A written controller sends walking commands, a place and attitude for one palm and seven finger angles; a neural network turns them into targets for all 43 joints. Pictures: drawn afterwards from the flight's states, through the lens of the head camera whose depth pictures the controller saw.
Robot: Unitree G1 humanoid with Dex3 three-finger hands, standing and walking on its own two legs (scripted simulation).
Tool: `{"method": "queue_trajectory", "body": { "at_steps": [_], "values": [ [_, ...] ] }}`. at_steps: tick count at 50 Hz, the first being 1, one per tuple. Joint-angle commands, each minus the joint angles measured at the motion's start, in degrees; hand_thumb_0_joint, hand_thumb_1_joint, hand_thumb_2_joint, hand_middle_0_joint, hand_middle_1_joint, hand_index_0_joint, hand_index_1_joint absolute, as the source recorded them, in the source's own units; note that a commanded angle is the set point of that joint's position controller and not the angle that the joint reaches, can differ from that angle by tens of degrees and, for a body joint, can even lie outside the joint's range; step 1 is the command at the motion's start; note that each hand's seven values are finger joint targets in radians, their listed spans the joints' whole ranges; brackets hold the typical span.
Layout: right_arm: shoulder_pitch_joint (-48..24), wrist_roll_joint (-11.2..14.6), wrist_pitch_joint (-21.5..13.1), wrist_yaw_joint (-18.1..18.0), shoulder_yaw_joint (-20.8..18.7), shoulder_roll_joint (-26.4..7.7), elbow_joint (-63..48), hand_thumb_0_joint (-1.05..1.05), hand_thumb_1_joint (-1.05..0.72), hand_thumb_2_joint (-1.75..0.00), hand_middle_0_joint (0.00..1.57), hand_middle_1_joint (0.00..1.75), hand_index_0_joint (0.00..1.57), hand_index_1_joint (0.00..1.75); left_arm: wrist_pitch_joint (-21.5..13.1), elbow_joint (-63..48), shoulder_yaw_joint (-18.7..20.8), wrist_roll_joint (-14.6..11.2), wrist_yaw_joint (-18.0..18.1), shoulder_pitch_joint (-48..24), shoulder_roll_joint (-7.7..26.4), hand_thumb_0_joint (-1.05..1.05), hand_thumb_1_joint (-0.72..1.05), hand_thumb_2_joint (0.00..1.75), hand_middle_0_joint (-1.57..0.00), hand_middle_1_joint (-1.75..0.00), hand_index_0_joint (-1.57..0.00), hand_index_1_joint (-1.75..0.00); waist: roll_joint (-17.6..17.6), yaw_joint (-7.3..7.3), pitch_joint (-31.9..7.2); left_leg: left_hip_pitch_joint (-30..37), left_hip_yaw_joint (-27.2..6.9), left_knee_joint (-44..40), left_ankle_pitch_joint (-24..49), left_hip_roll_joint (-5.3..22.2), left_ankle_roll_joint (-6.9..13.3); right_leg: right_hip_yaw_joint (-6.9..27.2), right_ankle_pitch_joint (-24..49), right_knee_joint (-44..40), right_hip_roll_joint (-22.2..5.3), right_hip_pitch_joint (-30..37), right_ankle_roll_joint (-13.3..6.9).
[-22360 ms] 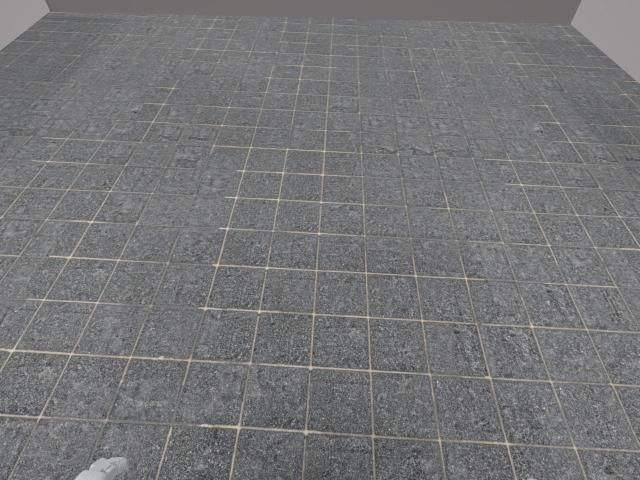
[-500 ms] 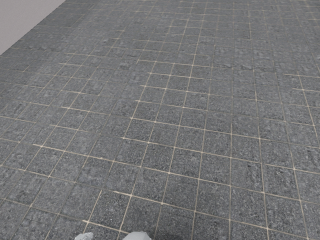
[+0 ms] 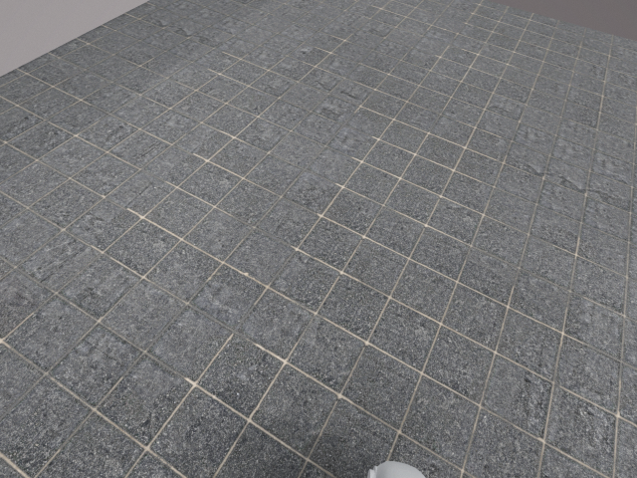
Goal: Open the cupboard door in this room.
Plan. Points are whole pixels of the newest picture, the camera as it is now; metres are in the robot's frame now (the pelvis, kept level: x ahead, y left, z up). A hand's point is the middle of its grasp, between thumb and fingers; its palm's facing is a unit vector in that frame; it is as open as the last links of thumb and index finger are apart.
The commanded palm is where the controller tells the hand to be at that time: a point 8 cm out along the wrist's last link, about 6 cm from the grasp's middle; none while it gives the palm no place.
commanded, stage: turn or walk to find it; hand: left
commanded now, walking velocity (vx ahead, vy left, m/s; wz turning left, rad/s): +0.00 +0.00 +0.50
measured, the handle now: out of the picture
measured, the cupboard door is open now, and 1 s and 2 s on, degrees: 0 0 0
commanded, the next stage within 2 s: none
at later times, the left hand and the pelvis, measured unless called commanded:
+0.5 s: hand out of the picture +0.06 +0.15 -0.14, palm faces +0.24 -0.93 -0.29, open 7.4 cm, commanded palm none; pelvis +0.00 -0.07 +0.00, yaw +15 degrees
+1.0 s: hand out of the picture -0.14 +0.16 -0.19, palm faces +0.55 -0.79 -0.26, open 7.4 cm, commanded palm none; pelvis -0.03 -0.04 -0.01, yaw +31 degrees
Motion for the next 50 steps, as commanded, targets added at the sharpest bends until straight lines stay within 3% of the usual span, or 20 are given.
{"method": "queue_trajectory", "body": {
  "at_steps": [1,7,11,14,16,17,18,19,20,22,24,32,38,41,43,44,45,46,47,50],
  "values": [
    [3.6,0.0,-1.3,-0.6,-2.8,-11.3,-2.4,0.0,-0.9,-0.9,0.2,0.3,0.2,0.3,-2.0,-5.0,0.8,-0.1,-0.2,-0.9,3.8,0.0,0.9,0.9,-0.2,-0.3,-0.2,-0.3,9.2,-1.69,-7.2,9.7,-12.5,-10.6,30.8,13.0,5.5,2.8,4.1,3.5,-0.2,-6.0,1.2],
    [6.8,-0.4,-1.0,-0.5,-3.6,-11.6,-2.4,0.0,-0.9,-0.9,0.2,0.3,0.2,0.3,-2.4,-7.8,0.4,-0.4,0.1,-5.7,3.2,0.0,0.9,0.9,-0.2,-0.3,-0.2,-0.3,10.3,-3.54,-7.2,11.5,-18.2,-9.1,33.2,13.7,7.6,3.6,0.9,-4.5,1.1,-5.7,1.6],
    [6.3,-0.6,-0.5,-0.4,-4.0,-11.9,-2.8,0.0,-0.9,-0.9,0.2,0.3,0.2,0.3,-2.6,-9.0,0.0,-0.7,0.3,-6.8,2.5,0.0,0.9,0.9,-0.2,-0.3,-0.2,-0.3,11.2,-3.71,-7.7,8.4,-21.0,-7.6,32.2,12.7,7.7,3.3,-0.7,-12.8,3.0,-0.6,0.8],
    [4.3,-0.7,-0.1,-0.3,-4.2,-12.1,-3.6,0.0,-0.9,-0.9,0.2,0.3,0.2,0.3,-2.9,-8.7,0.0,-1.0,0.4,-3.4,2.5,0.0,0.9,0.9,-0.2,-0.3,-0.2,-0.3,12.1,-2.07,-8.6,3.9,-22.8,-5.7,31.4,11.1,6.8,2.4,1.8,-22.9,4.9,7.4,-0.1],
    [2.8,-0.2,0.0,-0.2,-4.2,-11.2,-4.2,0.0,-0.9,-0.9,0.2,0.3,0.2,0.3,-3.6,-7.6,0.4,-0.9,0.6,1.7,3.5,0.0,0.9,0.9,-0.2,-0.3,-0.2,-0.3,9.3,0.6,-9.8,-3.0,-21.5,-1.5,23.6,8.1,3.8,1.8,13.0,-36.3,4.2,18.5,-0.5],
    [3.5,0.3,-0.1,0.2,-3.9,-8.8,-4.4,0.0,-0.9,-0.9,0.2,0.3,0.2,0.3,-4.4,-7.3,0.9,-0.4,0.9,4.0,6.8,0.0,0.9,0.9,-0.2,-0.3,-0.2,-0.3,1.4,1.41,-10.8,-10.3,-18.2,4.1,11.9,4.0,0.4,7.7,16.1,-43.2,-2.3,27.0,-2.1],
    [4.1,0.4,-0.3,0.5,-3.4,-5.3,-5.8,0.0,-0.9,-0.9,0.2,0.3,0.2,0.3,-4.8,-7.4,1.8,0.5,1.3,5.0,11.1,0.0,0.9,0.9,-0.2,-0.3,-0.2,-0.3,-13.9,1.56,-10.0,-20.4,-7.2,17.0,-12.3,-4.7,-3.9,22.7,22.2,-45.0,-17.8,30.6,-8.6],
    [4.8,-0.3,0.7,0.2,-4.1,-8.2,-5.3,0.0,-0.9,-0.9,0.2,0.3,0.2,0.3,-4.7,-8.4,1.9,-0.3,1.3,3.8,11.0,0.0,0.9,0.9,-0.2,-0.3,-0.2,-0.3,-13.0,1.24,-8.9,-18.9,-8.5,27.8,-17.9,-2.9,-4.0,24.4,20.1,-46.7,-22.3,21.7,-12.8],
    [4.1,-0.4,1.4,0.4,-4.4,-8.3,-4.4,0.0,-0.9,-0.9,0.2,0.3,0.2,0.3,-4.5,-9.2,1.9,-0.3,1.4,0.4,9.3,0.0,0.9,0.9,-0.2,-0.3,-0.2,-0.3,-9.5,-0.05,-5.5,-18.3,-9.2,35.2,-15.2,-1.7,-3.8,22.8,14.9,-47.7,-19.7,16.0,-13.6],
    [6.1,-0.6,2.0,1.2,-4.3,-7.4,-2.2,0.0,-0.9,-0.9,0.2,0.3,0.2,0.3,-4.4,-10.4,0.8,-0.4,1.3,-4.8,5.5,0.0,0.9,0.9,-0.2,-0.3,-0.2,-0.3,-3.7,-3.22,-2.4,-18.5,-7.7,40.8,-7.6,0.3,-4.4,12.2,14.9,-46.1,-13.5,13.0,-10.9],
    [7.3,-0.6,2.2,1.5,-3.9,-6.7,-1.3,0.0,-0.9,-0.9,0.2,0.3,0.2,0.3,-5.0,-10.1,0.3,-0.3,1.1,-3.5,4.0,0.0,0.9,0.9,-0.2,-0.3,-0.2,-0.3,-6.3,-3.02,-2.6,-18.3,-5.9,42.5,-3.3,0.7,-5.6,6.3,21.1,-45.2,-10.7,14.2,-9.4],
    [1.2,-0.3,2.3,1.4,-2.9,-6.2,-1.9,0.0,-0.9,-0.9,0.2,0.3,0.2,0.3,-5.0,-6.5,1.0,0.2,1.1,5.3,5.8,0.0,0.9,0.9,-0.2,-0.3,-0.2,-0.3,-7.0,0.56,-5.3,-18.8,-2.9,33.2,-6.8,2.5,-7.3,3.2,31.4,-42.7,-13.5,23.6,-11.2],
    [-2.9,0.3,1.3,1.3,-1.6,-5.2,-3.1,0.0,-0.9,-0.9,0.2,0.3,0.2,0.3,-4.4,-4.7,1.6,0.7,1.0,7.3,7.9,0.0,0.9,0.9,-0.2,-0.3,-0.2,-0.3,-8.8,2.07,-7.1,-12.3,1.3,18.1,-10.8,2.5,-6.0,0.7,36.8,-39.6,-15.5,24.3,-12.7],
    [-1.5,0.5,0.7,1.1,-1.4,-5.4,-3.3,0.0,-0.9,-0.9,0.2,0.3,0.2,0.3,-4.1,-4.1,2.0,0.7,0.9,6.3,9.1,0.0,0.9,0.9,-0.2,-0.3,-0.2,-0.3,-9.6,0.91,-8.5,-6.7,3.6,8.7,-7.7,1.8,-4.9,-1.2,36.7,-36.4,-16.1,23.1,-11.6],
    [2.0,0.3,-0.1,1.2,-1.7,-6.9,-2.8,0.0,-0.9,-0.9,0.2,0.3,0.2,0.3,-3.7,-3.9,2.1,0.1,0.6,5.2,8.7,0.0,0.9,0.9,-0.2,-0.3,-0.2,-0.3,-5.5,-1.65,-9.7,4.0,3.9,-5.1,3.7,2.2,-3.8,-5.3,31.3,-29.2,-14.2,17.3,-7.3],
    [3.9,0.0,-0.7,1.2,-2.7,-11.4,-2.6,0.0,-0.9,-0.9,0.2,0.3,0.2,0.3,-3.3,-4.8,1.9,-0.4,0.4,6.0,6.7,0.0,0.9,0.9,-0.2,-0.3,-0.2,-0.3,5.5,-2.78,-11.3,13.7,-6.1,-9.2,13.4,9.7,-0.7,-7.8,19.5,-19.7,-9.8,6.9,-3.7],
    [6.3,-0.2,-0.6,0.9,-4.1,-17.0,-2.6,0.0,-0.9,-0.9,0.2,0.3,0.2,0.3,-3.0,-7.0,0.5,-0.5,0.0,4.3,3.1,0.0,0.9,0.9,-0.2,-0.3,-0.2,-0.3,20.3,-4.41,-10.0,18.0,-22.3,-10.3,34.4,23.2,6.6,-8.0,-11.5,-8.6,-2.6,-7.0,0.2],
    [9.2,-0.2,-0.2,0.3,-4.2,-17.7,-1.3,0.0,-0.9,-0.9,0.2,0.3,0.2,0.3,-2.3,-8.3,0.0,0.1,0.4,-0.3,3.8,0.0,0.9,0.9,-0.2,-0.3,-0.2,-0.3,15.7,-6.16,-9.7,14.8,-22.4,-9.6,37.2,25.1,10.0,-2.4,-13.3,-2.1,-2.0,-7.3,-0.1],
    [7.6,-0.3,-0.2,-0.3,-4.0,-16.7,-1.3,0.0,-0.9,-0.9,0.2,0.3,0.2,0.3,-2.0,-8.1,0.2,-0.1,0.6,-2.4,3.4,0.0,0.9,0.9,-0.2,-0.3,-0.2,-0.3,16.9,-5.35,-8.6,12.1,-21.1,-9.4,34.9,22.5,9.9,0.5,-10.8,1.0,-1.9,-8.0,0.1],
    [-0.2,-0.3,-0.6,-0.6,-2.7,-12.7,-3.7,0.0,-0.9,-0.9,0.2,0.3,0.2,0.3,-2.2,-5.8,0.8,-0.2,-0.3,-0.1,4.2,0.0,0.9,0.9,-0.2,-0.3,-0.2,-0.3,11.5,-1.66,-5.2,7.6,-13.3,-9.1,31.5,14.8,6.9,1.7,-0.6,3.0,-0.9,-6.0,0.5]
  ]
}}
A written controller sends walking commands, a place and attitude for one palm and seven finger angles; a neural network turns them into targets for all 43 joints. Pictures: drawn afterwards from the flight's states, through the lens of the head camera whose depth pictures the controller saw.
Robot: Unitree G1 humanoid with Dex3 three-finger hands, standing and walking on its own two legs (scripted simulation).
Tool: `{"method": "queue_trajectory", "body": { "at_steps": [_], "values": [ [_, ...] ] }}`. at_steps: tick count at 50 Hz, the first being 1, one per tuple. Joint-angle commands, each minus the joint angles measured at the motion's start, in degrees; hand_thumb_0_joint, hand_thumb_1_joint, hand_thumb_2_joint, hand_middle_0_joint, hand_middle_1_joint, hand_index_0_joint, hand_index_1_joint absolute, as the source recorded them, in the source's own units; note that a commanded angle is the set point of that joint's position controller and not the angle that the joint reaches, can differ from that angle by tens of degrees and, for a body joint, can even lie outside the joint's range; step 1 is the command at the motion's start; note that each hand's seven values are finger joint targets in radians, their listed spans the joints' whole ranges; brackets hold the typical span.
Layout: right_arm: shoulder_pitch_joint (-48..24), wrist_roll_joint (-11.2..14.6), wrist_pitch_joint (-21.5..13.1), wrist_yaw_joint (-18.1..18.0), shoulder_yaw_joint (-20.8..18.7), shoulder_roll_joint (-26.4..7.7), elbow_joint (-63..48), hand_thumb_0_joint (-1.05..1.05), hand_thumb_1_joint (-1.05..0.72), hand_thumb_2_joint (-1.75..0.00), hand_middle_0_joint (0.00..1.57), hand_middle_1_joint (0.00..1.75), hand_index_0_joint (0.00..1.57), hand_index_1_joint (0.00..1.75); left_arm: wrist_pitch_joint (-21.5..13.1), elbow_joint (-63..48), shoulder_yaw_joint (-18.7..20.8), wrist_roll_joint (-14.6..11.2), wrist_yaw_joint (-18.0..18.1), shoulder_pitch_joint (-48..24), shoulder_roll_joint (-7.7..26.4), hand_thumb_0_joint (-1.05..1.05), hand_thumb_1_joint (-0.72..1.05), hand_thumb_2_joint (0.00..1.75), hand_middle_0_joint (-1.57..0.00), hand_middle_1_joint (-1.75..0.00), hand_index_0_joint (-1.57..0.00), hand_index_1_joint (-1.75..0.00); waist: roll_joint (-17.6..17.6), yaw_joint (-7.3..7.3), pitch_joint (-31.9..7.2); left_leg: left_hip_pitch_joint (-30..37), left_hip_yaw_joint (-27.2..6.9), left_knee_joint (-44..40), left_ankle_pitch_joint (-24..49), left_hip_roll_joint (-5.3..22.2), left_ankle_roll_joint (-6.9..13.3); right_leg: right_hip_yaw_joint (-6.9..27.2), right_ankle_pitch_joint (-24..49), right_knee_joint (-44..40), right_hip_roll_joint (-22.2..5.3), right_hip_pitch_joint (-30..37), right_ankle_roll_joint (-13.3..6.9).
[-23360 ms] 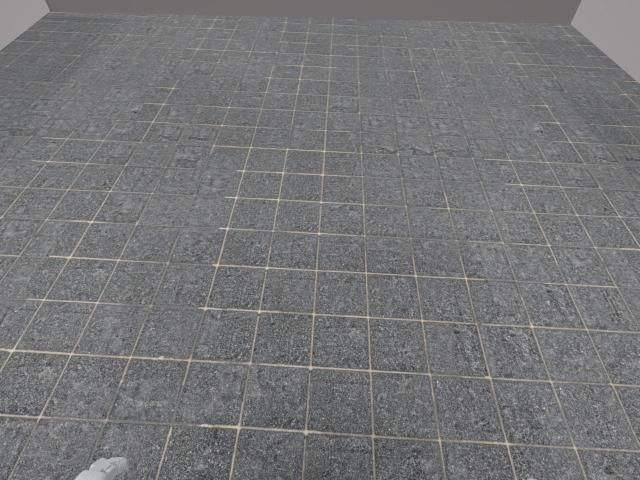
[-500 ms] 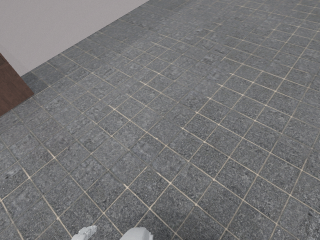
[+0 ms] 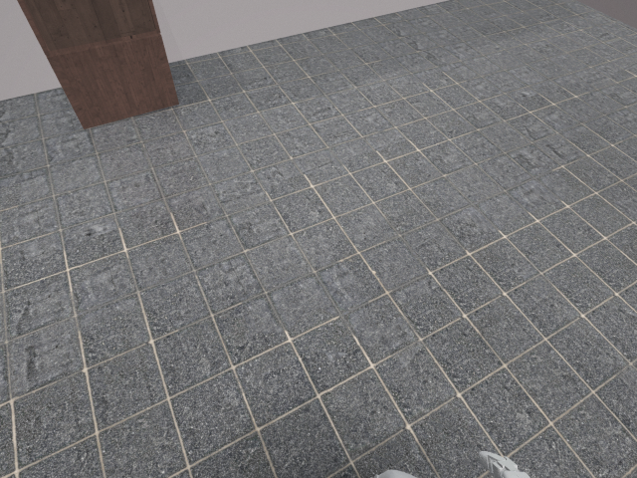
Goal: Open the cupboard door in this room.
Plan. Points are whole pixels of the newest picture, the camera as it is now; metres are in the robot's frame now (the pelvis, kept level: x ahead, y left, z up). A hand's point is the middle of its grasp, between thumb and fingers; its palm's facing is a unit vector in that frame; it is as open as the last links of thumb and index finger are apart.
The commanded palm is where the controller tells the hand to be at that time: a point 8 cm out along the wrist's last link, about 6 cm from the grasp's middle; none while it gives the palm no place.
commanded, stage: turn or walk to find it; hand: left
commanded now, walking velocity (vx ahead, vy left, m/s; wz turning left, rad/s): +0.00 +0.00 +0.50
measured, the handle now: out of the picture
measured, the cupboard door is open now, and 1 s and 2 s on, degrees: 0 0 0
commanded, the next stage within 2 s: none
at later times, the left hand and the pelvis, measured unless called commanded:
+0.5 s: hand out of the picture +0.05 +0.16 -0.13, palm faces +0.26 -0.92 -0.28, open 7.4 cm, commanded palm none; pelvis +0.01 -0.05 +0.01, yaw +16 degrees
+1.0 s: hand out of the picture -0.07 +0.19 -0.18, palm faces +0.56 -0.81 -0.18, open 7.4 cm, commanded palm none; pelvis +0.10 +0.08 -0.01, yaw +29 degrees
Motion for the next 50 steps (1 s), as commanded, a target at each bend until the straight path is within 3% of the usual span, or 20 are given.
{"method": "queue_trajectory", "body": {
  "at_steps": [1,9,13,15,16,17,18,20,22,23,33,40,41,43,44,45,46,47,48,50],
  "values": [
    [2.3,-0.2,-0.9,-1.0,-2.5,-11.4,-2.3,0.0,-0.9,-0.9,0.2,0.3,0.2,0.3,-2.2,-5.9,1.0,-0.3,-0.6,-2.2,4.0,0.0,0.9,0.9,-0.2,-0.3,-0.2,-0.3,11.8,-2.42,-5.7,8.0,-12.8,-12.8,33.6,13.6,7.2,5.5,5.8,7.7,0.2,-7.7,1.4],
    [5.9,-0.6,-0.5,-0.7,-3.6,-11.3,-2.4,0.0,-0.9,-0.9,0.2,0.3,0.2,0.3,-2.4,-9.1,0.4,-0.5,-0.3,-6.9,2.9,0.0,0.9,0.9,-0.2,-0.3,-0.2,-0.3,11.8,-4.28,-6.0,7.2,-18.8,-12.0,30.2,12.8,8.6,6.0,4.1,-4.6,2.7,-4.0,1.7],
    [4.6,-0.7,-0.1,-0.6,-4.1,-11.5,-3.2,0.0,-0.9,-0.9,0.2,0.3,0.2,0.3,-3.1,-9.2,0.3,-0.9,-0.2,-4.1,2.5,0.0,0.9,0.9,-0.2,-0.3,-0.2,-0.3,12.8,-2.88,-7.9,4.0,-21.4,-8.4,33.1,11.2,7.6,4.6,6.7,-17.7,5.3,4.9,0.8],
    [4.0,-0.2,0.0,-0.5,-4.1,-10.5,-3.4,0.0,-0.9,-0.9,0.2,0.3,0.2,0.3,-4.0,-8.2,0.6,-0.8,0.0,0.0,3.5,0.0,0.9,0.9,-0.2,-0.3,-0.2,-0.3,10.6,-0.74,-9.7,-0.3,-20.2,-3.7,28.2,8.0,4.4,4.1,17.7,-31.3,5.0,14.4,0.4],
    [5.2,0.3,-0.2,-0.2,-3.8,-8.0,-3.6,0.0,-0.9,-0.9,0.2,0.3,0.2,0.3,-4.7,-7.9,1.1,-0.4,0.3,2.0,6.4,0.0,0.9,0.9,-0.2,-0.3,-0.2,-0.3,3.6,-0.13,-11.0,-7.2,-17.3,1.9,17.9,4.5,1.3,9.7,22.9,-36.7,-1.4,23.0,-1.2],
    [5.8,0.4,-0.3,0.2,-3.1,-4.2,-4.9,0.0,-0.9,-0.9,0.2,0.3,0.2,0.3,-5.2,-7.7,2.1,0.4,0.8,3.5,11.1,0.0,0.9,0.9,-0.2,-0.3,-0.2,-0.3,-11.6,0.5,-11.1,-18.9,-7.3,14.2,-7.9,-3.9,-2.9,24.0,29.2,-38.9,-16.4,29.7,-7.0],
    [5.5,-0.3,0.5,-0.2,-3.6,-6.5,-4.7,0.0,-0.9,-0.9,0.2,0.3,0.2,0.3,-5.2,-8.1,2.4,-0.2,0.7,3.7,11.3,0.0,0.9,0.9,-0.2,-0.3,-0.2,-0.3,-12.4,0.99,-10.1,-19.2,-8.6,25.3,-15.6,-2.4,-3.1,27.2,23.9,-41.7,-21.4,22.5,-11.2],
    [4.4,-0.9,1.2,0.8,-3.9,-7.1,-3.3,0.0,-0.9,-0.9,0.2,0.3,0.2,0.3,-5.1,-9.0,2.0,-0.3,0.5,-1.1,8.1,0.0,0.9,0.9,-0.2,-0.3,-0.2,-0.3,-7.1,-0.84,-3.0,-22.3,-8.9,36.7,-8.1,0.7,-2.9,24.2,3.3,-45.9,-17.0,15.1,-10.6],
    [7.2,-1.3,1.0,1.9,-3.8,-6.0,-1.3,0.0,-0.9,-0.9,0.2,0.3,0.2,0.3,-6.0,-8.9,1.3,-0.2,0.3,-3.8,5.1,0.0,0.9,0.9,-0.2,-0.3,-0.2,-0.3,-5.1,-2.9,-3.1,-22.6,-6.3,38.6,-0.7,2.7,-3.7,13.8,6.0,-44.9,-12.8,16.4,-7.6],
    [7.3,-1.3,0.8,2.1,-3.5,-5.3,-0.9,0.0,-0.9,-0.9,0.2,0.3,0.2,0.3,-6.6,-8.4,1.0,-0.2,0.2,-2.3,4.3,0.0,0.9,0.9,-0.2,-0.3,-0.2,-0.3,-5.8,-2.35,-3.0,-23.0,-5.4,38.5,1.5,2.8,-4.2,11.0,10.0,-44.8,-11.4,17.6,-6.9],
    [-1.3,-0.9,0.0,3.0,-2.3,-2.7,-1.6,0.0,-0.9,-0.9,0.2,0.3,0.2,0.3,-8.4,-1.0,0.9,0.7,0.0,10.5,3.2,0.0,0.9,0.9,-0.2,-0.3,-0.2,-0.3,-5.7,0.91,0.3,-28.3,-0.8,26.6,4.3,6.2,-4.4,2.7,17.2,-46.5,-14.2,25.6,-8.1],
    [-6.6,-0.6,-1.4,3.6,-0.5,-1.0,-3.4,0.0,-0.9,-0.9,0.2,0.3,0.2,0.3,-8.2,2.3,0.7,0.8,-0.2,13.9,4.6,0.0,0.9,0.9,-0.2,-0.3,-0.2,-0.3,-7.2,1.75,1.2,-16.9,5.4,7.6,1.0,4.3,-1.0,-3.2,30.0,-42.1,-15.4,25.1,-8.2],
    [-5.1,-0.5,-1.8,3.4,-0.5,-1.3,-3.3,0.0,-0.9,-0.9,0.2,0.3,0.2,0.3,-8.1,2.4,0.8,0.8,-0.2,13.1,5.2,0.0,0.9,0.9,-0.2,-0.3,-0.2,-0.3,-7.7,0.75,0.3,-13.5,5.6,5.9,-0.3,4.0,-0.2,-3.8,32.4,-40.1,-16.0,24.4,-8.1],
    [6.8,-1.0,-2.8,2.6,-1.5,-3.9,-0.2,0.0,-0.9,-0.9,0.2,0.3,0.2,0.3,-8.1,2.2,0.7,0.2,-0.4,9.3,6.7,0.0,0.9,0.9,-0.2,-0.3,-0.2,-0.3,-4.2,-6.33,-6.3,5.8,8.6,-2.5,2.7,0.0,1.1,-9.8,41.9,-23.7,-12.9,18.9,-5.7],
    [15.9,-1.2,-3.3,1.7,-3.0,-9.3,2.2,0.0,-0.9,-0.9,0.2,0.3,0.2,0.3,-8.2,1.3,0.3,-0.2,-1.0,9.6,4.7,0.0,0.9,0.9,-0.2,-0.3,-0.2,-0.3,5.6,-10.45,-14.0,23.3,1.2,-6.3,4.2,4.6,3.1,-11.2,35.2,-6.8,-9.1,8.6,-3.1],
    [22.0,-1.1,-3.7,0.8,-4.9,-16.7,4.2,0.0,-0.9,-0.9,0.2,0.3,0.2,0.3,-8.0,-1.6,-0.3,-0.7,-1.9,8.7,1.1,0.0,0.9,0.9,-0.2,-0.3,-0.2,-0.3,22.0,-12.01,-16.0,34.2,-26.3,-11.4,11.0,21.4,8.7,-7.3,-1.9,11.0,0.1,-12.6,0.2],
    [23.1,0.1,-3.4,0.2,-4.9,-18.2,5.6,0.0,-0.9,-0.9,0.2,0.3,0.2,0.3,-7.6,-3.4,-0.6,-0.5,-1.2,3.5,2.2,0.0,0.9,0.9,-0.2,-0.3,-0.2,-0.3,18.2,-12.42,-17.2,30.8,-29.8,-16.2,9.1,25.0,11.4,1.4,-5.0,16.7,-0.1,-15.5,-1.0],
    [18.1,0.3,-3.4,-0.5,-4.7,-16.7,3.9,0.0,-0.9,-0.9,0.2,0.3,0.2,0.3,-7.3,-3.6,-0.5,-0.7,-1.1,0.6,1.7,0.0,0.9,0.9,-0.2,-0.3,-0.2,-0.3,11.9,-10.05,-13.0,24.5,-28.5,-16.9,6.4,25.2,11.7,4.0,-0.3,19.5,-2.3,-18.0,-1.1],
    [13.8,0.1,-3.8,-0.7,-3.8,-13.0,3.0,0.0,-0.9,-0.9,0.2,0.3,0.2,0.3,-7.2,-2.2,-0.4,-0.3,-1.4,0.3,0.9,0.0,0.9,0.9,-0.2,-0.3,-0.2,-0.3,9.2,-8.02,-7.1,17.2,-22.8,-17.6,8.1,22.2,10.2,5.2,4.6,18.4,-3.9,-17.0,-1.2],
    [10.6,-0.1,-5.2,-0.7,-1.7,-7.0,2.9,0.0,-0.9,-0.9,0.2,0.3,0.2,0.3,-6.7,0.5,-0.5,0.6,-1.8,3.8,-0.6,0.0,0.9,0.9,-0.2,-0.3,-0.2,-0.3,8.0,-4.18,-3.4,8.7,-12.8,-18.6,18.6,16.4,7.2,5.1,10.2,13.5,-4.5,-10.5,-0.8]
  ]
}}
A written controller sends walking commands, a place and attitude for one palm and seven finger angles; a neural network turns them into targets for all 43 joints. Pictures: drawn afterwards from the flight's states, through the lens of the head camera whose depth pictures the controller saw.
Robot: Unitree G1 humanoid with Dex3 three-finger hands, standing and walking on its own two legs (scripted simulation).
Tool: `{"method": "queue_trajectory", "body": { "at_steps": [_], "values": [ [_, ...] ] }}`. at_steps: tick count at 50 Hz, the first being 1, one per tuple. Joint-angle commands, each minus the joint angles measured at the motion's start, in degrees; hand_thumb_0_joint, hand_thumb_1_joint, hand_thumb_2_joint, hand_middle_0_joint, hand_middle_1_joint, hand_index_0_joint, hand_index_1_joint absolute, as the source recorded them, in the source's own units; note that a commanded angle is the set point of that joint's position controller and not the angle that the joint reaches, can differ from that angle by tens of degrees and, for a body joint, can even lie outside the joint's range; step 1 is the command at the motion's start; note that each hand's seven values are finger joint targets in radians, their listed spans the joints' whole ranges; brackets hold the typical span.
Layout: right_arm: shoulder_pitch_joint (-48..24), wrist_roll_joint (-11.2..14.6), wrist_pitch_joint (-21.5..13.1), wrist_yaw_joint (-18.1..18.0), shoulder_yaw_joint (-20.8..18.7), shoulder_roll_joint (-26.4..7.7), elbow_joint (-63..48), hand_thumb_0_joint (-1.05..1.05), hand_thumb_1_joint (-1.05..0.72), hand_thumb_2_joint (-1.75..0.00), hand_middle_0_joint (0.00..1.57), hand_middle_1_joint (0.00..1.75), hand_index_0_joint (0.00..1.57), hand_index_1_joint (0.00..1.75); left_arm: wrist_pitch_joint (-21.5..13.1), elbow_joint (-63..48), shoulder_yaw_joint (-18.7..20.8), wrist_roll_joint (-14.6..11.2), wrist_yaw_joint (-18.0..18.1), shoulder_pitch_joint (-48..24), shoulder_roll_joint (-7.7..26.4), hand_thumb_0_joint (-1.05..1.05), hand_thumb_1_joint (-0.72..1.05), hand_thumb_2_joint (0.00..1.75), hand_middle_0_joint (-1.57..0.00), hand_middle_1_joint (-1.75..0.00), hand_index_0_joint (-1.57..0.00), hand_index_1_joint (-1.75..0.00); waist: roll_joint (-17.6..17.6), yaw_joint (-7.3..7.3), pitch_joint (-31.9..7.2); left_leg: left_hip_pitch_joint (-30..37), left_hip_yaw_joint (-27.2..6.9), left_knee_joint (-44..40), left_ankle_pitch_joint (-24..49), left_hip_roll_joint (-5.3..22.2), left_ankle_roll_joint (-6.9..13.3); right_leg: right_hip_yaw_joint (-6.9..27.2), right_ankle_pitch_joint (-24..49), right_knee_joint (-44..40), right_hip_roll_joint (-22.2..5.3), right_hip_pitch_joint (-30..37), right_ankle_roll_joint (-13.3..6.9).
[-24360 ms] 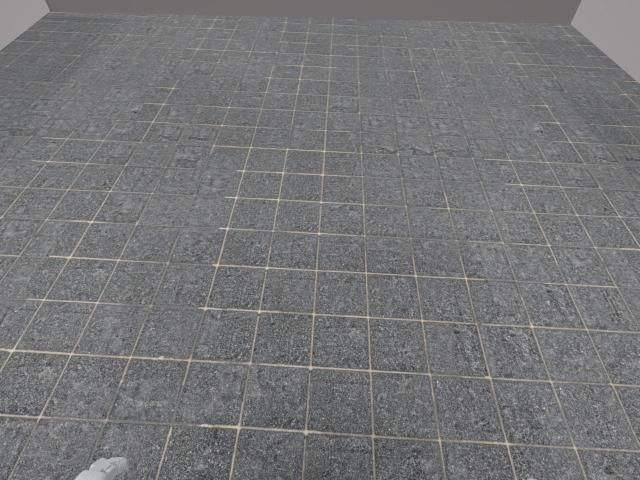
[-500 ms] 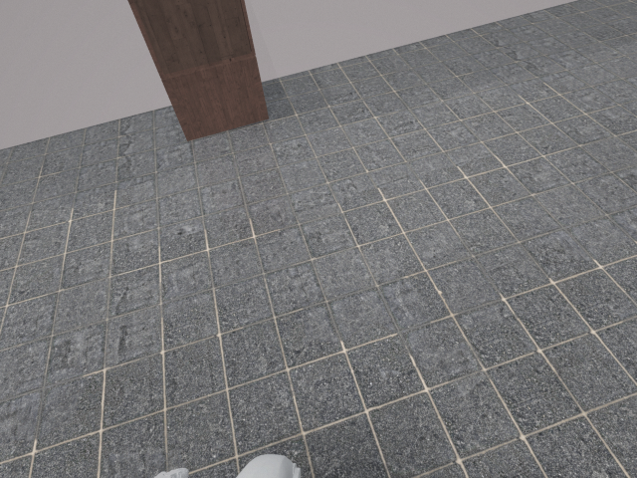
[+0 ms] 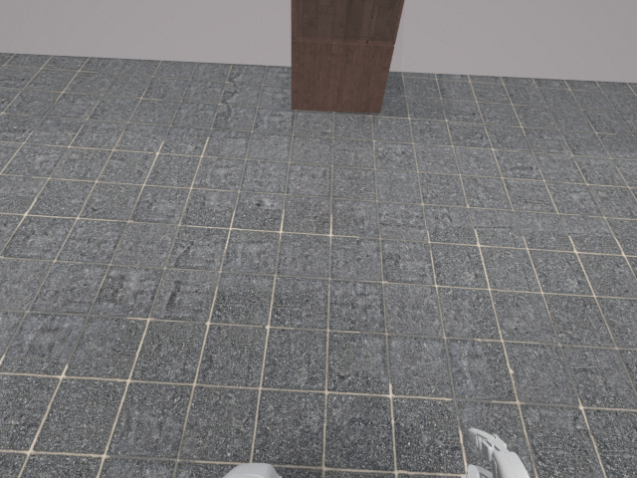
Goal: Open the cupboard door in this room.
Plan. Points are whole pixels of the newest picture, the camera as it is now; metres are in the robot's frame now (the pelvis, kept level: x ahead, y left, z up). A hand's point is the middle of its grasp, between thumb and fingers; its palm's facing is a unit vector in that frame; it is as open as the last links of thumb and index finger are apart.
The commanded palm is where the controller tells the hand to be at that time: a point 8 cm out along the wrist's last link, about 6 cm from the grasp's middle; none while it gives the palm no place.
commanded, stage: turn or walk to find it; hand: left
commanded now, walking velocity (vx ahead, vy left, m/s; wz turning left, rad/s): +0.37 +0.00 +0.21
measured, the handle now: out of the picture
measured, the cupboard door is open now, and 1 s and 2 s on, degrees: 0 0 0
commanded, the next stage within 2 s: stand and wait in 1.06 s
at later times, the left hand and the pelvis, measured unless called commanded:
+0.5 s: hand (249, 306) +0.38 +0.16 -0.15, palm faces +0.03 -0.98 -0.20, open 7.4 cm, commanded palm none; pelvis +0.24 -0.02 -0.01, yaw +6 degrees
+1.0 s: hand (243, 351) +0.31 +0.16 -0.17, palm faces +0.31 -0.94 -0.14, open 7.4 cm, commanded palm none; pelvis +0.44 +0.04 +0.00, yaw +10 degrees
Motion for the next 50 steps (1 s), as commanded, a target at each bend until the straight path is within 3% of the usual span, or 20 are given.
{"method": "queue_trajectory", "body": {
  "at_steps": [1,5,12,17,19,21,22,23,24,25,27,30,33,40,44,46,47,48,49,50],
  "values": [
    [11.9,0.0,-1.4,-1.4,-1.5,-7.2,2.9,0.0,-0.9,-0.9,0.2,0.3,0.2,0.3,-2.4,-6.0,0.9,0.5,-0.4,-3.2,2.6,0.0,0.9,0.9,-0.2,-0.3,-0.2,-0.3,8.0,-4.16,-4.3,12.2,-15.1,-22.2,20.6,14.1,4.2,3.7,8.5,2.3,-1.4,-13.9,0.1],
    [14.2,0.5,-2.1,-1.4,-1.5,-5.7,4.6,0.0,-0.9,-0.9,0.2,0.3,0.2,0.3,-1.6,-6.5,0.8,0.6,-0.3,-4.7,2.6,0.0,0.9,0.9,-0.2,-0.3,-0.2,-0.3,7.4,-2.84,-3.1,14.1,-12.4,-24.1,27.4,11.9,4.2,3.0,14.3,0.2,0.0,-17.4,1.2],
    [21.6,0.2,-2.6,-2.3,-1.7,-4.8,7.4,0.0,-0.9,-0.9,0.2,0.3,0.2,0.3,-1.7,-12.4,0.9,0.1,-1.0,-19.7,2.7,0.0,0.9,0.9,-0.2,-0.3,-0.2,-0.3,7.2,-5.44,1.2,20.8,-13.8,-24.2,35.1,12.4,4.6,2.6,19.1,-10.8,1.0,-24.6,0.7],
    [24.6,-0.4,-2.3,-2.7,-1.7,-5.7,9.3,0.0,-0.9,-0.9,0.2,0.3,0.2,0.3,-2.5,-15.5,0.4,-0.4,-1.2,-26.2,1.9,0.0,0.9,0.9,-0.2,-0.3,-0.2,-0.3,7.0,-6.68,0.9,24.5,-13.3,-21.1,43.1,13.2,4.6,1.5,17.2,-25.5,3.6,-18.6,-2.3],
    [24.0,-0.2,-2.1,-2.8,-1.8,-6.6,9.9,0.0,-0.9,-0.9,0.2,0.3,0.2,0.3,-2.8,-14.8,0.6,-0.5,-1.0,-22.5,2.3,0.0,0.9,0.9,-0.2,-0.3,-0.2,-0.3,7.1,-4.48,-0.6,23.3,-12.2,-16.9,55.0,13.0,4.0,-0.4,15.5,-28.9,6.5,-9.7,-4.1],
    [23.4,0.0,-1.9,-2.8,-2.0,-7.7,10.2,0.0,-0.9,-0.9,0.2,0.3,0.2,0.3,-3.6,-11.0,1.2,-0.1,-0.6,-10.2,4.3,0.0,0.9,0.9,-0.2,-0.3,-0.2,-0.3,5.2,0.65,-7.0,21.6,-10.9,-3.3,59.9,10.6,1.9,-1.9,18.0,-35.1,9.4,5.9,-5.5],
    [22.4,0.4,-2.0,-2.4,-2.1,-7.7,9.8,0.0,-0.9,-0.9,0.2,0.3,0.2,0.3,-4.3,-8.1,2.0,0.2,-0.2,-0.4,7.2,0.0,0.9,0.9,-0.2,-0.3,-0.2,-0.3,2.2,4.84,-11.9,12.3,-10.0,9.3,51.1,8.4,0.5,1.6,23.1,-37.3,5.9,21.2,-7.0],
    [24.5,1.2,-2.3,-1.8,-1.6,-3.9,8.7,0.0,-0.9,-0.9,0.2,0.3,0.2,0.3,-4.6,-5.5,3.4,0.8,0.7,7.2,13.0,0.0,0.9,0.9,-0.2,-0.3,-0.2,-0.3,-9.4,6.05,-17.8,-4.5,-6.2,29.1,15.2,-0.6,-1.6,23.2,31.9,-39.4,-11.5,35.4,-12.8],
    [26.9,1.3,-1.9,-1.9,-1.4,-3.5,8.6,0.0,-0.9,-0.9,0.2,0.3,0.2,0.3,-4.5,-4.8,3.9,-0.5,0.6,6.1,15.1,0.0,0.9,0.9,-0.2,-0.3,-0.2,-0.3,-11.1,2.75,-19.8,-10.1,-9.7,43.1,-12.0,-3.3,-1.9,35.3,30.2,-45.9,-19.4,32.9,-17.6],
    [22.0,0.8,-1.3,-1.4,-1.8,-3.3,8.1,0.0,-0.9,-0.9,0.2,0.3,0.2,0.3,-4.5,-6.7,3.5,-0.8,0.5,0.0,12.6,0.0,0.9,0.9,-0.2,-0.3,-0.2,-0.3,-5.6,2.74,-13.1,-11.8,-12.4,45.3,-8.6,0.7,-1.2,32.9,16.1,-50.2,-17.2,22.6,-16.4],
    [18.1,-0.1,0.0,-0.8,-1.6,-0.8,7.5,0.0,-0.9,-0.9,0.2,0.3,0.2,0.3,-4.4,-7.9,2.2,-0.8,0.7,-8.6,6.9,0.0,0.9,0.9,-0.2,-0.3,-0.2,-0.3,-0.2,-1.89,-2.0,-13.4,-12.1,42.1,0.1,5.0,-1.4,22.3,6.2,-53.7,-12.0,7.6,-12.1],
    [21.8,-1.0,1.9,-0.5,-1.4,0.9,8.7,0.0,-0.9,-0.9,0.2,0.3,0.2,0.3,-5.0,-7.3,1.5,-0.3,0.9,-9.3,3.4,0.0,0.9,0.9,-0.2,-0.3,-0.2,-0.3,-4.0,-5.22,-3.5,-10.7,-9.7,36.2,4.2,6.3,-3.8,11.6,9.4,-55.5,-7.0,1.4,-9.4],
    [18.8,-1.1,2.3,0.0,-1.5,1.1,7.2,0.0,-0.9,-0.9,0.2,0.3,0.2,0.3,-5.7,-5.9,1.7,0.0,1.0,-7.2,3.4,0.0,0.9,0.9,-0.2,-0.3,-0.2,-0.3,-3.1,-5.62,-2.3,-12.5,-7.7,29.6,6.4,7.7,-5.5,9.0,12.1,-56.9,-6.0,0.2,-10.5],
    [3.5,-0.8,1.1,1.2,-0.9,1.0,2.3,0.0,-0.9,-0.9,0.2,0.3,0.2,0.3,-6.2,-2.0,1.1,-0.2,0.8,0.8,4.1,0.0,0.9,0.9,-0.2,-0.3,-0.2,-0.3,-3.3,-1.56,0.3,-16.0,-4.3,9.6,9.3,7.1,-6.1,6.9,22.8,-56.5,-6.2,11.1,-11.4],
    [-2.0,-0.6,0.2,1.3,-0.5,0.6,0.3,0.0,-0.9,-0.9,0.2,0.3,0.2,0.3,-5.5,-0.7,1.2,0.0,1.2,3.6,4.7,0.0,0.9,0.9,-0.2,-0.3,-0.2,-0.3,-4.5,0.1,-0.5,-11.4,-2.6,1.1,6.2,5.3,-4.6,6.3,30.3,-53.0,-7.7,16.7,-11.2],
    [-0.5,-0.6,-0.2,1.0,-0.7,-0.4,0.7,0.0,-0.9,-0.9,0.2,0.3,0.2,0.3,-5.1,-0.3,1.2,-0.1,1.3,3.9,5.1,0.0,0.9,0.9,-0.2,-0.3,-0.2,-0.3,-4.1,-1.21,-1.9,-5.1,-0.9,-3.4,4.6,3.5,-3.7,5.4,36.3,-48.5,-7.5,17.7,-10.5],
    [4.5,-0.8,-0.5,0.6,-1.0,-1.7,2.1,0.0,-0.9,-0.9,0.2,0.3,0.2,0.3,-5.0,-0.2,1.4,-0.3,1.3,2.6,5.6,0.0,0.9,0.9,-0.2,-0.3,-0.2,-0.3,-1.9,-4.04,-4.4,3.2,0.5,-6.9,6.1,1.9,-3.3,3.1,39.5,-42.2,-6.3,15.5,-9.5],
    [12.3,-1.1,-1.0,0.0,-1.7,-4.0,4.5,0.0,-0.9,-0.9,0.2,0.3,0.2,0.3,-5.0,-0.7,1.2,-0.5,1.2,2.0,4.9,0.0,0.9,0.9,-0.2,-0.3,-0.2,-0.3,1.3,-7.58,-9.2,17.3,-0.9,-10.6,9.0,2.9,-1.8,0.0,41.0,-30.1,-3.4,9.5,-7.4],
    [20.6,-1.6,-1.4,-0.7,-3.2,-10.4,6.5,0.0,-0.9,-0.9,0.2,0.3,0.2,0.3,-5.0,-1.8,0.8,-0.9,0.7,3.8,2.4,0.0,0.9,0.9,-0.2,-0.3,-0.2,-0.3,11.6,-10.31,-17.0,34.1,-17.5,-10.7,13.3,16.3,3.2,-3.3,24.6,-14.6,2.6,-4.9,-4.1],
    [26.0,-0.9,-0.9,-1.1,-4.0,-14.1,7.9,0.0,-0.9,-0.9,0.2,0.3,0.2,0.3,-5.7,-3.9,0.1,-0.8,0.4,1.1,1.3,0.0,0.9,0.9,-0.2,-0.3,-0.2,-0.3,16.7,-11.57,-17.5,39.4,-29.8,-14.5,23.7,26.6,9.0,-1.4,-5.7,-0.9,6.9,-16.5,-3.3]
  ]
}}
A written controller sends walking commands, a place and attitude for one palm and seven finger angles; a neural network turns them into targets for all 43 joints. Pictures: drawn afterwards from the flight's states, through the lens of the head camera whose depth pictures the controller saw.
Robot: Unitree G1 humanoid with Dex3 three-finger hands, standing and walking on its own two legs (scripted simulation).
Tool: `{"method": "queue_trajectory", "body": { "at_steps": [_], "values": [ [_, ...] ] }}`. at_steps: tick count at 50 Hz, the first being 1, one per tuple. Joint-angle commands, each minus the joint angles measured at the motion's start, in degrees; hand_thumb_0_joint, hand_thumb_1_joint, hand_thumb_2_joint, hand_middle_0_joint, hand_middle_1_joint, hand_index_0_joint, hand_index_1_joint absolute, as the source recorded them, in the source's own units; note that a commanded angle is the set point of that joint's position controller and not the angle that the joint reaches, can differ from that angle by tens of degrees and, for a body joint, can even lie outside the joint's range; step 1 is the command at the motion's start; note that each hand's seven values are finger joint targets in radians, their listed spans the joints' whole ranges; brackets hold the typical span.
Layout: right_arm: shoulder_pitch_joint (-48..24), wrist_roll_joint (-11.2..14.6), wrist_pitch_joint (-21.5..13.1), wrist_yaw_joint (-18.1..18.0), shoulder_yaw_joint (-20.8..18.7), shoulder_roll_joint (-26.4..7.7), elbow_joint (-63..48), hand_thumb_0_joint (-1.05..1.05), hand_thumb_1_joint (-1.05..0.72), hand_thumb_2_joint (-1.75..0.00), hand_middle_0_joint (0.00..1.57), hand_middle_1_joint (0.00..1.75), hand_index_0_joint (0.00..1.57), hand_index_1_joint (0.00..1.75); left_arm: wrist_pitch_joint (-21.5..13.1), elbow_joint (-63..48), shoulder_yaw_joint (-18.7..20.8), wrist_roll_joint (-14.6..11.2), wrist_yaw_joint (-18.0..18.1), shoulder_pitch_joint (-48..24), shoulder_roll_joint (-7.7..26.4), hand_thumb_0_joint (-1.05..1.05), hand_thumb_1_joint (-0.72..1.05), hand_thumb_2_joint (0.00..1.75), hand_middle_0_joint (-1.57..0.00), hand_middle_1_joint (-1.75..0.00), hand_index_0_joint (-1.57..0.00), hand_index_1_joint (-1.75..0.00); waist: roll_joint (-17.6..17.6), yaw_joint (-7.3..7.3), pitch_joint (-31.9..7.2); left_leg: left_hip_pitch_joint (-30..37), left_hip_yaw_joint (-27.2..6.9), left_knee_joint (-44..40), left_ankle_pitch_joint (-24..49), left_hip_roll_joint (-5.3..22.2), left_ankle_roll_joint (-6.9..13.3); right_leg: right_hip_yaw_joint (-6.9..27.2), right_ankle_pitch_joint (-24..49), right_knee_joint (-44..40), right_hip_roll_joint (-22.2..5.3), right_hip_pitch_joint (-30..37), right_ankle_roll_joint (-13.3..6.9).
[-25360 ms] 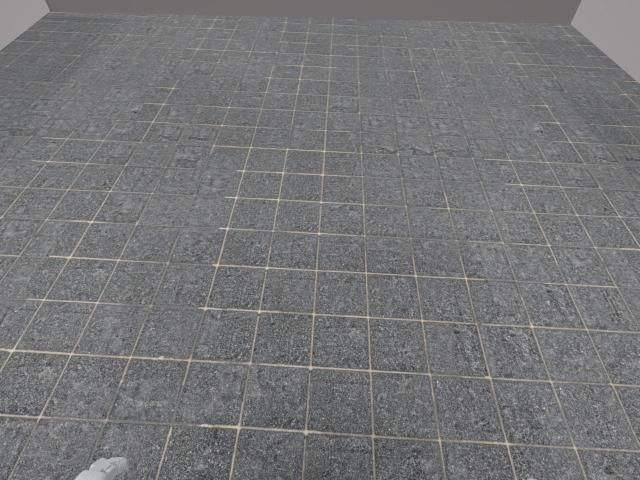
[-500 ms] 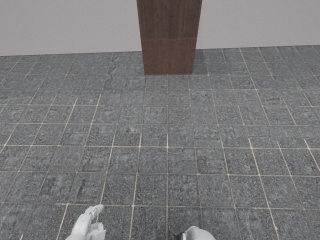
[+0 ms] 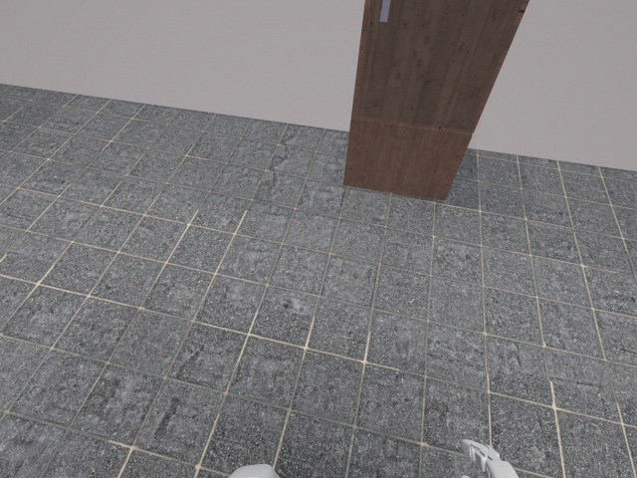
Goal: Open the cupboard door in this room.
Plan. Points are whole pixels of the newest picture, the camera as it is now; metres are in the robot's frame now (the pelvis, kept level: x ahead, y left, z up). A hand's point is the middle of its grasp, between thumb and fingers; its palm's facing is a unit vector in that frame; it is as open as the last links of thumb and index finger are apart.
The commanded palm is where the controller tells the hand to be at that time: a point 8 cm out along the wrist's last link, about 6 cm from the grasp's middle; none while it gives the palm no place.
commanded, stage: turn or walk to find it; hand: left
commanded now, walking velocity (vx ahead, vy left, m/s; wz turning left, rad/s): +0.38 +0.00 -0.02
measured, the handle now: out of the picture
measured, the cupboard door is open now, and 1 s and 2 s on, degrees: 0 0 0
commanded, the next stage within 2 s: stand and wait in 0.06 s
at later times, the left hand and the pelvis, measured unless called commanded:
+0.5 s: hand (248, 385) +0.26 +0.15 -0.15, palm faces -0.03 -0.97 -0.24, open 7.4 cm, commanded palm none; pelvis +0.16 -0.03 +0.00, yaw -1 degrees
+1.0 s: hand (235, 458) +0.16 +0.14 -0.16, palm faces +0.04 -0.99 -0.16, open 7.3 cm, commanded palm none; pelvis +0.19 -0.02 +0.02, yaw -1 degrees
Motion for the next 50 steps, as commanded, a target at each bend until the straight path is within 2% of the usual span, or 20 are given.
{"method": "queue_trajectory", "body": {
  "at_steps": [1,3,4,7,9,14,16,18,19,20,21,22,23,25,29,32,34,36,43,50],
  "values": [
    [24.7,0.4,-0.8,-1.8,-3.7,-14.5,4.8,0.0,-0.9,-0.9,0.2,0.3,0.2,0.3,-1.6,-6.9,1.0,-0.4,0.1,-4.8,6.6,0.0,0.9,0.9,-0.2,-0.3,-0.2,-0.3,10.9,-11.97,-14.0,37.3,-27.5,-10.8,8.7,24.4,12.9,6.7,-8.5,40.2,-1.6,-34.8,-1.0],
    [17.5,0.4,-0.9,-2.0,-2.7,-9.6,2.3,0.0,-0.9,-0.9,0.2,0.3,0.2,0.3,-0.7,-7.2,1.5,-0.1,-0.5,-10.1,6.2,0.0,0.9,0.9,-0.2,-0.3,-0.2,-0.3,6.4,-9.63,-2.6,21.9,-22.5,-16.3,-0.9,20.6,10.3,9.1,-0.8,41.3,-5.6,-35.7,-0.3],
    [14.9,0.3,-1.1,-2.0,-1.9,-6.9,2.1,0.0,-0.9,-0.9,0.2,0.3,0.2,0.3,0.0,-6.8,1.6,0.3,-0.7,-9.1,5.2,0.0,0.9,0.9,-0.2,-0.3,-0.2,-0.3,6.3,-7.38,0.7,15.8,-17.7,-17.7,0.9,18.0,8.3,9.3,1.6,38.9,-6.4,-33.1,0.0],
    [13.3,0.6,-1.9,-2.3,-0.9,-4.7,2.4,0.0,-0.9,-0.9,0.2,0.3,0.2,0.3,1.6,-5.9,1.4,0.2,-0.6,-5.3,3.0,0.0,0.9,0.9,-0.2,-0.3,-0.2,-0.3,6.4,-3.81,0.3,9.2,-8.4,-18.2,12.7,13.4,6.8,7.9,6.6,33.3,-5.9,-26.4,1.3],
    [13.5,0.5,-2.0,-2.4,-1.3,-3.7,1.7,0.0,-0.9,-0.9,0.2,0.3,0.2,0.3,2.3,-6.9,1.6,0.3,-0.4,-5.7,2.3,0.0,0.9,0.9,-0.2,-0.3,-0.2,-0.3,7.1,-3.15,0.1,8.0,-4.5,-17.9,19.2,11.9,7.0,7.3,10.1,28.6,-5.8,-25.5,2.1],
    [13.6,0.4,-1.1,-2.7,-1.5,-5.7,2.7,0.0,-0.9,-0.9,0.2,0.3,0.2,0.3,2.6,-9.0,1.2,0.1,-0.3,-11.2,3.6,0.0,0.9,0.9,-0.2,-0.3,-0.2,-0.3,8.5,-3.78,0.0,10.1,-2.8,-12.2,27.3,11.0,6.0,5.0,14.2,11.0,-3.0,-18.2,1.8],
    [13.8,0.2,-0.3,-2.8,-1.6,-6.5,3.4,0.0,-0.9,-0.9,0.2,0.3,0.2,0.3,2.4,-8.9,1.0,0.2,-0.2,-10.9,4.6,0.0,0.9,0.9,-0.2,-0.3,-0.2,-0.3,8.7,-3.54,-1.2,11.3,-3.5,-8.4,24.6,10.9,4.8,4.1,14.9,5.6,-1.8,-13.8,1.5],
    [14.3,0.4,0.2,-2.7,-1.3,-5.8,4.1,0.0,-0.9,-0.9,0.2,0.3,0.2,0.3,1.7,-7.6,1.2,0.1,0.0,-7.3,6.7,0.0,0.9,0.9,-0.2,-0.3,-0.2,-0.3,4.7,-1.31,-2.2,9.6,-3.1,-2.5,17.4,8.4,1.7,4.1,23.4,-3.2,-2.3,-5.7,1.6],
    [15.5,0.7,0.2,-2.6,-0.8,-3.8,4.3,0.0,-0.9,-0.9,0.2,0.3,0.2,0.3,1.1,-6.5,1.6,0.3,0.4,-4.7,10.0,0.0,0.9,0.9,-0.2,-0.3,-0.2,-0.3,-1.8,-0.67,-4.5,5.1,-1.4,3.3,7.0,5.1,-0.7,9.0,36.9,-3.9,-6.9,1.3,0.5],
    [18.7,1.0,0.4,-2.3,-0.5,-1.6,4.3,0.0,-0.9,-0.9,0.2,0.3,0.2,0.3,0.6,-5.8,1.8,0.2,0.7,-3.9,13.4,0.0,0.9,0.9,-0.2,-0.3,-0.2,-0.3,-9.6,-1.88,-6.9,-0.3,0.4,10.4,-10.8,0.0,-2.6,17.9,51.1,-5.3,-16.4,6.4,-4.1],
    [19.1,1.4,1.6,-2.8,-0.2,-1.6,4.1,0.0,-0.9,-0.9,0.2,0.3,0.2,0.3,0.2,-5.7,2.2,-0.5,0.5,-3.1,15.5,0.0,0.9,0.9,-0.2,-0.3,-0.2,-0.3,-16.1,-1.45,-9.6,1.0,-1.8,17.6,-28.7,-1.2,-3.7,23.4,53.6,-10.2,-22.1,3.6,-10.1],
    [18.2,1.4,2.5,-3.0,-0.3,-2.6,4.3,0.0,-0.9,-0.9,0.2,0.3,0.2,0.3,0.4,-6.1,2.1,-0.6,0.9,-6.7,14.7,0.0,0.9,0.9,-0.2,-0.3,-0.2,-0.3,-17.6,-2.09,-8.4,2.2,-4.9,21.0,-29.9,0.3,-3.4,23.3,47.9,-12.5,-21.4,-1.0,-11.6],
    [17.8,1.4,2.4,-3.0,-0.1,-2.3,5.0,0.0,-0.9,-0.9,0.2,0.3,0.2,0.3,0.8,-6.8,1.8,-0.3,1.1,-10.5,13.0,0.0,0.9,0.9,-0.2,-0.3,-0.2,-0.3,-13.3,-3.02,-6.8,1.6,-6.1,21.7,-27.0,0.5,-3.2,21.7,43.9,-12.3,-19.7,-2.4,-11.9],
    [17.9,1.3,2.4,-2.8,0.4,-0.8,6.2,0.0,-0.9,-0.9,0.2,0.3,0.2,0.3,1.2,-7.6,1.5,-0.2,1.4,-14.0,11.6,0.0,0.9,0.9,-0.2,-0.3,-0.2,-0.3,-7.1,-4.19,-6.9,2.8,-5.7,18.1,-22.3,0.7,-3.4,16.3,41.0,-11.2,-16.5,-3.7,-10.5],
    [20.3,1.0,2.8,-2.6,0.9,0.9,7.6,0.0,-0.9,-0.9,0.2,0.3,0.2,0.3,1.9,-7.1,1.6,-0.3,1.4,-16.0,9.8,0.0,0.9,0.9,-0.2,-0.3,-0.2,-0.3,-8.7,-5.11,-6.0,8.0,-3.0,7.3,-13.9,0.0,-3.8,12.2,22.1,-14.5,-11.9,-9.3,-7.8],
    [22.5,0.9,2.2,-2.5,1.0,0.4,8.9,0.0,-0.9,-0.9,0.2,0.3,0.2,0.3,2.4,-6.6,1.1,-0.9,1.4,-16.7,8.2,0.0,0.9,0.9,-0.2,-0.3,-0.2,-0.3,-4.7,-6.29,-4.8,15.3,-3.7,-6.4,-4.0,0.9,-3.6,10.4,9.2,-12.3,-8.6,-14.5,-4.3],
    [19.9,0.5,1.5,-2.8,0.9,-2.0,8.2,0.0,-0.9,-0.9,0.2,0.3,0.2,0.3,2.7,-6.5,0.5,-1.2,1.2,-14.8,5.8,0.0,0.9,0.9,-0.2,-0.3,-0.2,-0.3,2.4,-4.49,-1.3,8.9,-9.5,-12.2,-4.5,6.2,-1.6,8.5,8.8,-10.9,-4.1,-12.8,-1.1],
    [15.2,0.8,1.6,-2.7,0.9,-2.2,7.4,0.0,-0.9,-0.9,0.2,0.3,0.2,0.3,3.4,-5.7,0.7,-0.7,1.2,-13.4,5.9,0.0,0.9,0.9,-0.2,-0.3,-0.2,-0.3,7.7,-3.01,2.0,1.1,-10.8,-17.3,-12.2,6.6,-1.1,7.2,10.5,-9.5,-2.9,-6.8,0.3],
    [17.7,1.2,1.4,-3.1,1.3,-0.9,7.8,0.0,-0.9,-0.9,0.2,0.3,0.2,0.3,2.4,-3.0,-0.5,-0.8,1.5,-8.6,5.9,0.0,0.9,0.9,-0.2,-0.3,-0.2,-0.3,1.2,-3.98,0.7,8.4,-6.7,-15.0,-3.8,4.1,-1.6,8.5,16.8,-12.3,-4.8,-6.3,-0.4],
    [18.2,1.3,1.2,-3.3,1.4,-1.1,8.1,0.0,-0.9,-0.9,0.2,0.3,0.2,0.3,2.0,-1.9,-1.0,-0.7,1.8,-5.4,5.0,0.0,0.9,0.9,-0.2,-0.3,-0.2,-0.3,0.5,-4.54,-0.9,11.6,-6.0,-13.6,0.1,3.8,-1.2,8.9,19.6,-12.1,-5.0,-6.6,-0.6]
  ]
}}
